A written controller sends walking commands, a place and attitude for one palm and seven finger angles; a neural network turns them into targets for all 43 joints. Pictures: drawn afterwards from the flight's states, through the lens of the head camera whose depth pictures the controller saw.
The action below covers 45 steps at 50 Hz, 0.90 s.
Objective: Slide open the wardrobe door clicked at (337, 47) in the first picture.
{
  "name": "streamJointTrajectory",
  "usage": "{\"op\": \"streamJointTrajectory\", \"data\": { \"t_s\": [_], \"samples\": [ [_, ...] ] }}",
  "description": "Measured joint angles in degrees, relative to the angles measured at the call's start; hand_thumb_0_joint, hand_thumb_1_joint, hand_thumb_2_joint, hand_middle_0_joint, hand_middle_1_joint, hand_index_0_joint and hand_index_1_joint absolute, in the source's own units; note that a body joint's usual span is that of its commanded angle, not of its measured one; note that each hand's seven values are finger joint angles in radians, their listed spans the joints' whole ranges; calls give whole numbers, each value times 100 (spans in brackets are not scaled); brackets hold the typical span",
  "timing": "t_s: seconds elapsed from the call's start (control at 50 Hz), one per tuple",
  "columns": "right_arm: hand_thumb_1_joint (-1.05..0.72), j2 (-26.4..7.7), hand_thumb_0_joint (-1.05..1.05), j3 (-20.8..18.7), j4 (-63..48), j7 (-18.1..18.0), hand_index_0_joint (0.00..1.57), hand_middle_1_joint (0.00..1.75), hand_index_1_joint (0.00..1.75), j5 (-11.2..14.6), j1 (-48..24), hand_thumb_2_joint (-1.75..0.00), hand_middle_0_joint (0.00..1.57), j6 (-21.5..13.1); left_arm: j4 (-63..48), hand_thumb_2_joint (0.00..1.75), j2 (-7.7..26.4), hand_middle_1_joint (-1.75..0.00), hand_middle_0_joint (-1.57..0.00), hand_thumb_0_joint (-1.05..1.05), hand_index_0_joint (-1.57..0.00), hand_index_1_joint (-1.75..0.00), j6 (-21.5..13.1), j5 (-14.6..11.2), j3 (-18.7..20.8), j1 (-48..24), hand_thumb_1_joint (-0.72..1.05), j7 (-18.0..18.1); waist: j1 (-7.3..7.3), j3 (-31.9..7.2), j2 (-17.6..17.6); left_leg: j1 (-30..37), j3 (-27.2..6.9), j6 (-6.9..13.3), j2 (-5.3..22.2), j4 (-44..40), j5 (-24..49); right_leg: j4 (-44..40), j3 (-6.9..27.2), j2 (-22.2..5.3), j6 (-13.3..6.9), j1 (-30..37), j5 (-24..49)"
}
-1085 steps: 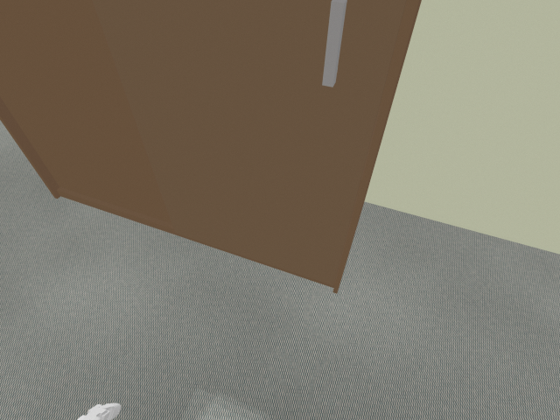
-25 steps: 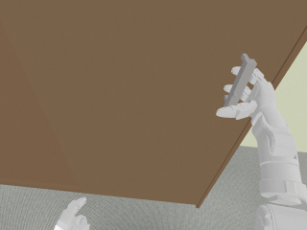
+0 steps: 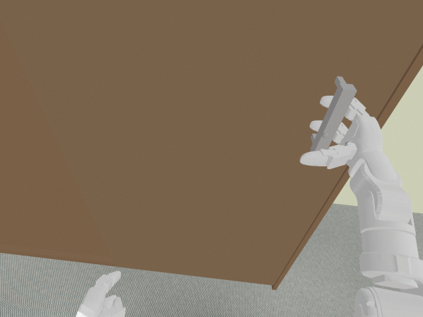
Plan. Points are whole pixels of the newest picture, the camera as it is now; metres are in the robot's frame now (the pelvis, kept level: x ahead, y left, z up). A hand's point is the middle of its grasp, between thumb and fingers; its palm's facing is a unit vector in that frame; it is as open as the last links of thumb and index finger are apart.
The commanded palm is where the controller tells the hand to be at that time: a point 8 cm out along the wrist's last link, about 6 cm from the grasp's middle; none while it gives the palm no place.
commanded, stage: grip the handle and tug to test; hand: right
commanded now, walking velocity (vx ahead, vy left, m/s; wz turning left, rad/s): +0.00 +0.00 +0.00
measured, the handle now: (328, 117) +0.45 -0.19 +0.20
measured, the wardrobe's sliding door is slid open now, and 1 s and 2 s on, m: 0.00 0.00 0.00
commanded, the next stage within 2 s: tug the door sideways, standing still in 1.36 s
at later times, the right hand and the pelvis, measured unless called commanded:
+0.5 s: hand (325, 133) +0.39 -0.16 +0.20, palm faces +0.06 +1.00 +0.01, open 7.7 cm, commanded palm +0.36 -0.22 +0.21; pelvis +0.01 +0.00 +0.00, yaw +0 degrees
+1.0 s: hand (323, 133) +0.39 -0.16 +0.20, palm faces +0.05 +1.00 +0.01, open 6.0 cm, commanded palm +0.36 -0.22 +0.21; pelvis +0.01 +0.00 +0.00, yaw +1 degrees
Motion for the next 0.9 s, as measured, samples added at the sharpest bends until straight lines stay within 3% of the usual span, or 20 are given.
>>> {"op": "streamJointTrajectory", "data": {
  "t_s": [0.2, 0.62, 0.9],
  "samples": [
    [25, 50, -2, 31, -161, -71, 26, 122, 121, -25, 47, -40, 28, 75, 27, 90, 5, -30, -20, 1, -20, -30, 14, 22, 2, -8, 90, -8, -20, 14, 7, 33, -1, -7, 10, -30, -4, -25, 2, 13, -5, 30, -7],
    [-68, -16, 0, -31, -168, 15, 36, 133, 133, 16, 41, -80, 36, 156, -26, 90, 2, -30, -20, 1, -20, -30, 87, 26, -1, -50, 90, -2, -17, -25, 14, 35, 0, 3, 2, -52, -32, -28, 10, 8, 7, 22, -42],
    [-70, -67, 0, -122, -312, 83, 33, 134, 134, 54, 180, -80, 34, 222, -75, 90, 21, -30, -20, 1, -20, -30, 140, 19, 13, -31, 90, 8, 24, -54, 25, 41, -47, 21, -31, -55, -35, -35, -31, -27, 29, 48, -61]
  ]
}}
